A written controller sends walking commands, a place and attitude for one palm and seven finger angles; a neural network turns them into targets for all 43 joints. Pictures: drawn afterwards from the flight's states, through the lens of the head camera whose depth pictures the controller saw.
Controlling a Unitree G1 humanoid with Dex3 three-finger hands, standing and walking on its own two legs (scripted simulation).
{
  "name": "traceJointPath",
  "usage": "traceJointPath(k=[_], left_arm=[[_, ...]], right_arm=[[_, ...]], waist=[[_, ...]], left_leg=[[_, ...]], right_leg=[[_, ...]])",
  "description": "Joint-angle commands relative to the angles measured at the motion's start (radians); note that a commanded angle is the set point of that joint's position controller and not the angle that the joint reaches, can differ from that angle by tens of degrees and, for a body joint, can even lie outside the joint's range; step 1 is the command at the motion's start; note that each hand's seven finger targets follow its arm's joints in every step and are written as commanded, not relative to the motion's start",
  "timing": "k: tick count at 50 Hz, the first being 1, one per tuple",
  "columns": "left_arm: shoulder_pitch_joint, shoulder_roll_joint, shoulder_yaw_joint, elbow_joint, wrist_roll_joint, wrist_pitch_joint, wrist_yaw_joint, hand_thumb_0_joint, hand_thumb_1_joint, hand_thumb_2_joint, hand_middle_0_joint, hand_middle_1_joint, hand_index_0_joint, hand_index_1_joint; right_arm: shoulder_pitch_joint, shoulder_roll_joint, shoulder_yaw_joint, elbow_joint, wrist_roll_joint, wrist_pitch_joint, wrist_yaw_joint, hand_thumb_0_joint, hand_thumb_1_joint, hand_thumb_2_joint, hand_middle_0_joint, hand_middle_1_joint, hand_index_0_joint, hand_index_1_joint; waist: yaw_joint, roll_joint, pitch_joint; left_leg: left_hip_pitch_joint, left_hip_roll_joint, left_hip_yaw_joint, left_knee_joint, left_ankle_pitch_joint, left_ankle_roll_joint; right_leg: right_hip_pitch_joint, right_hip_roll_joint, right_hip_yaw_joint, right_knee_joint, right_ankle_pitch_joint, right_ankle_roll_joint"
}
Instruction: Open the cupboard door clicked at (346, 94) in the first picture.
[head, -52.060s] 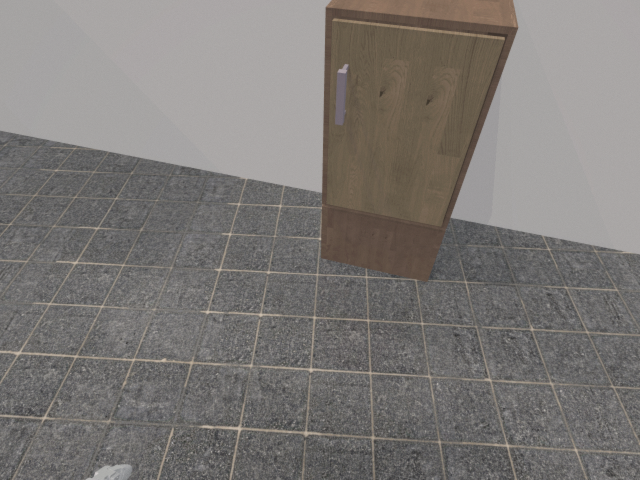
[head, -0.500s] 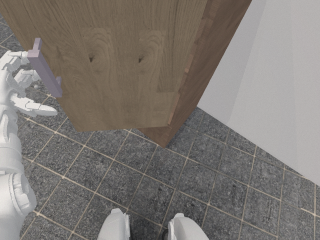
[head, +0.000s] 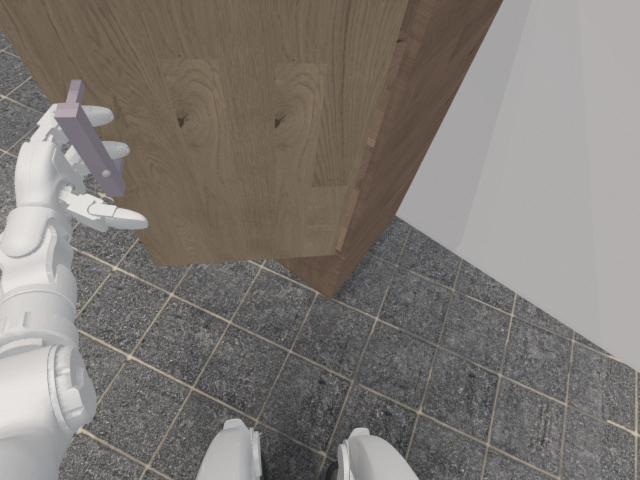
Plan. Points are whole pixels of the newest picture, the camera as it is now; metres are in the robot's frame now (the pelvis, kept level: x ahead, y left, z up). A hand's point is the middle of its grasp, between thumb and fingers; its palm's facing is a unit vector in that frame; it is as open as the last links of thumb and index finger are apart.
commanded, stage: slide the fingers in behind the handle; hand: left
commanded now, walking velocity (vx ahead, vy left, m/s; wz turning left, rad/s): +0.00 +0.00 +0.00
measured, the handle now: (97, 142) +0.52 +0.26 +0.06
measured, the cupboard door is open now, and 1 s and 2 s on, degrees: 43 43 70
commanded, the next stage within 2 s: close the thumb around the handle in 0.48 s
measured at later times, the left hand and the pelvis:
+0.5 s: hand (105, 176) +0.47 +0.24 +0.06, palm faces +0.07 -1.00 +0.01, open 14.0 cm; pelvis +0.00 -0.01 +0.00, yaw +0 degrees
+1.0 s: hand (103, 178) +0.46 +0.24 +0.07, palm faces +0.07 -1.00 +0.00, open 9.2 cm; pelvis +0.00 +0.00 +0.00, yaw +0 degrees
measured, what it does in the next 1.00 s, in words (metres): stands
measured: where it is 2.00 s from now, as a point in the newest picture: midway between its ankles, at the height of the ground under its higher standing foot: outside the picture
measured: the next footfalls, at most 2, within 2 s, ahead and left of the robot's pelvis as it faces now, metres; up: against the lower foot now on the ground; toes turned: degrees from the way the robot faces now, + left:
none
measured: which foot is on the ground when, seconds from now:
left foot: down 0.00-1.00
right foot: down 0.00-1.00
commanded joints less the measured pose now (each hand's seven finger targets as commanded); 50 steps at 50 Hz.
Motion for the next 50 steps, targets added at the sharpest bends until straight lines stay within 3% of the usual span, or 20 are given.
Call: traceJointPath(k=[1,4,5,7,12,13,15,19,21,24,27,29,34,37,38,39,42,46,49,50], left_arm=[[-0.383,0.272,0.035,-0.207,-0.003,-0.069,0.028,0.000,-0.500,0.300,-0.300,-1.200,-0.300,-1.200],[-0.400,0.207,-0.007,-0.262,-0.005,-0.101,0.038,0.000,-0.500,0.300,-0.300,-1.200,-0.300,-1.200],[-0.365,0.235,0.024,-0.246,-0.005,-0.103,0.044,0.000,-0.500,0.300,-0.300,-1.200,-0.300,-1.200],[-0.363,0.253,0.043,-0.209,-0.010,-0.098,0.049,0.000,-0.500,0.300,-0.300,-1.200,-0.300,-1.200],[-0.391,0.289,0.051,-0.202,0.001,-0.091,0.038,0.000,-0.500,0.300,-0.300,-1.200,-0.300,-1.200],[-0.390,0.292,0.047,-0.222,0.002,-0.095,0.032,0.000,-0.500,0.300,-0.300,-1.200,-0.300,-1.200],[-0.367,0.279,0.047,-0.232,-0.010,-0.100,0.022,0.000,-0.500,0.300,-0.300,-1.200,-0.300,-1.200],[-0.379,0.255,0.024,-0.193,-0.019,-0.092,0.005,0.000,-0.500,0.300,-0.300,-1.200,-0.300,-1.200],[-0.384,0.278,0.031,-0.160,-0.016,-0.077,0.001,0.000,-0.500,0.300,-0.300,-1.200,-0.300,-1.200],[-0.383,0.282,0.036,-0.203,-0.017,-0.085,-0.003,0.000,-0.500,0.300,-0.300,-1.200,-0.300,-1.200],[-0.409,0.240,0.007,-0.230,-0.023,-0.100,0.001,0.000,-0.500,0.300,-0.300,-1.200,-0.300,-1.200],[-0.408,0.262,0.028,-0.235,-0.021,-0.101,0.008,0.000,-0.500,0.300,-0.300,-1.200,-0.300,-1.200],[-0.365,0.241,0.019,-0.227,-0.020,-0.084,0.018,0.000,-0.220,0.420,-0.320,-1.230,-0.320,-1.230],[-0.326,0.277,0.059,-0.223,-0.020,-0.078,0.027,0.000,-0.052,0.492,-0.332,-1.248,-0.332,-1.248],[-0.322,0.279,0.056,-0.235,-0.015,-0.079,0.029,0.000,0.004,0.516,-0.336,-1.254,-0.336,-1.254],[-0.344,0.242,0.027,-0.236,-0.018,-0.079,0.029,0.000,0.060,0.540,-0.340,-1.260,-0.340,-1.260],[-0.358,0.265,0.049,-0.251,-0.020,-0.100,0.031,0.000,0.228,0.612,-0.352,-1.278,-0.352,-1.278],[-0.365,0.208,-0.002,-0.261,-0.019,-0.113,0.027,0.000,0.452,0.708,-0.368,-1.302,-0.368,-1.302],[-0.379,0.167,-0.030,-0.234,-0.023,-0.102,0.024,0.000,0.620,0.780,-0.380,-1.320,-0.380,-1.320],[-0.374,0.194,-0.007,-0.223,-0.025,-0.097,0.025,0.000,0.676,0.804,-0.384,-1.326,-0.384,-1.326]], right_arm=[[0.136,-0.186,-0.075,-0.060,-0.004,-0.021,-0.014,0.000,-0.900,-0.900,0.200,0.300,0.200,0.300],[0.135,-0.176,-0.079,-0.055,-0.009,-0.026,-0.006,0.000,-0.900,-0.900,0.200,0.300,0.200,0.300],[0.139,-0.182,-0.082,-0.054,-0.008,-0.025,-0.007,0.000,-0.900,-0.900,0.200,0.300,0.200,0.300],[0.146,-0.185,-0.080,-0.049,-0.009,-0.023,-0.007,0.000,-0.900,-0.900,0.200,0.300,0.200,0.300],[0.141,-0.184,-0.074,-0.051,-0.005,-0.020,-0.013,0.000,-0.900,-0.900,0.200,0.300,0.200,0.300],[0.137,-0.183,-0.075,-0.054,-0.003,-0.019,-0.013,0.000,-0.900,-0.900,0.200,0.300,0.200,0.300],[0.133,-0.180,-0.076,-0.055,-0.003,-0.020,-0.014,0.000,-0.900,-0.900,0.200,0.300,0.200,0.300],[0.132,-0.180,-0.074,-0.048,0.000,-0.020,-0.015,0.000,-0.900,-0.900,0.200,0.300,0.200,0.300],[0.135,-0.186,-0.074,-0.046,0.002,-0.020,-0.019,0.000,-0.900,-0.900,0.200,0.300,0.200,0.300],[0.134,-0.185,-0.076,-0.050,0.001,-0.023,-0.020,0.000,-0.900,-0.900,0.200,0.300,0.200,0.300],[0.139,-0.182,-0.077,-0.045,-0.004,-0.028,-0.016,0.000,-0.900,-0.900,0.200,0.300,0.200,0.300],[0.141,-0.186,-0.080,-0.040,-0.004,-0.027,-0.016,0.000,-0.900,-0.900,0.200,0.300,0.200,0.300],[0.132,-0.183,-0.078,-0.050,-0.002,-0.024,-0.011,0.000,-0.900,-0.900,0.200,0.300,0.200,0.300],[0.139,-0.187,-0.078,-0.058,-0.003,-0.021,-0.011,0.000,-0.900,-0.900,0.200,0.300,0.200,0.300],[0.133,-0.185,-0.078,-0.063,-0.001,-0.018,-0.011,0.000,-0.900,-0.900,0.200,0.300,0.200,0.300],[0.128,-0.179,-0.077,-0.060,-0.001,-0.020,-0.010,0.000,-0.900,-0.900,0.200,0.300,0.200,0.300],[0.130,-0.182,-0.078,-0.059,-0.004,-0.022,-0.011,0.000,-0.900,-0.900,0.200,0.300,0.200,0.300],[0.122,-0.179,-0.080,-0.052,-0.003,-0.024,-0.009,0.000,-0.900,-0.900,0.200,0.300,0.200,0.300],[0.122,-0.179,-0.081,-0.045,-0.003,-0.026,-0.009,0.000,-0.900,-0.900,0.200,0.300,0.200,0.300],[0.124,-0.184,-0.082,-0.043,-0.003,-0.026,-0.011,0.000,-0.900,-0.900,0.200,0.300,0.200,0.300]], waist=[[0.008,0.125,-0.425],[0.005,0.160,-0.470],[0.014,0.147,-0.467],[0.007,0.102,-0.439],[0.004,0.100,-0.418],[0.012,0.133,-0.444],[0.013,0.130,-0.458],[-0.004,0.117,-0.411],[-0.011,0.095,-0.379],[0.006,0.156,-0.442],[-0.005,0.158,-0.452],[0.000,0.145,-0.477],[0.013,0.151,-0.451],[0.024,0.108,-0.445],[0.027,0.126,-0.453],[0.010,0.117,-0.437],[0.017,0.127,-0.423],[0.007,0.151,-0.425],[-0.005,0.124,-0.409],[0.001,0.111,-0.408]], left_leg=[[0.430,-0.037,-0.083,-0.113,0.303,0.002],[0.502,-0.032,-0.093,-0.106,0.352,-0.004],[0.499,-0.030,-0.094,-0.109,0.350,-0.006],[0.450,-0.035,-0.087,-0.104,0.335,0.002],[0.388,-0.041,-0.073,-0.102,0.301,0.010],[0.407,-0.042,-0.069,-0.103,0.311,0.006],[0.414,-0.042,-0.065,-0.099,0.321,0.006],[0.392,-0.041,-0.067,-0.097,0.302,0.008],[0.354,-0.041,-0.066,-0.099,0.260,0.011],[0.417,-0.040,-0.069,-0.097,0.310,0.006],[0.464,-0.036,-0.084,-0.090,0.340,0.005],[0.472,-0.034,-0.090,-0.092,0.355,0.001],[0.465,-0.037,-0.084,-0.106,0.347,-0.001],[0.439,-0.040,-0.080,-0.106,0.363,0.004],[0.446,-0.039,-0.076,-0.107,0.376,0.002],[0.444,-0.038,-0.075,-0.106,0.358,0.003],[0.446,-0.037,-0.081,-0.108,0.346,0.001],[0.501,-0.032,-0.095,-0.118,0.349,-0.007],[0.486,-0.033,-0.099,-0.120,0.313,-0.005],[0.470,-0.034,-0.098,-0.121,0.294,-0.003]], right_leg=[[0.072,0.031,0.060,-0.121,0.285,0.003],[0.047,0.034,0.056,-0.115,0.304,0.000],[0.048,0.035,0.054,-0.115,0.299,-0.001],[0.078,0.037,0.061,-0.117,0.313,0.002],[0.119,0.033,0.076,-0.120,0.322,0.005],[0.121,0.030,0.079,-0.120,0.330,0.005],[0.126,0.030,0.080,-0.121,0.341,0.006],[0.104,0.031,0.078,-0.124,0.326,0.007],[0.102,0.030,0.085,-0.134,0.295,0.011],[0.094,0.029,0.080,-0.121,0.320,0.004],[0.056,0.036,0.069,-0.113,0.317,0.000],[0.066,0.035,0.065,-0.109,0.326,0.002],[0.076,0.033,0.059,-0.115,0.323,0.002],[0.114,0.035,0.061,-0.113,0.352,0.001],[0.111,0.033,0.063,-0.112,0.363,0.002],[0.099,0.033,0.063,-0.117,0.353,0.006],[0.093,0.036,0.061,-0.115,0.333,-0.001],[0.046,0.037,0.051,-0.120,0.301,-0.003],[0.031,0.034,0.049,-0.125,0.274,0.000],[0.042,0.033,0.052,-0.128,0.265,0.000]])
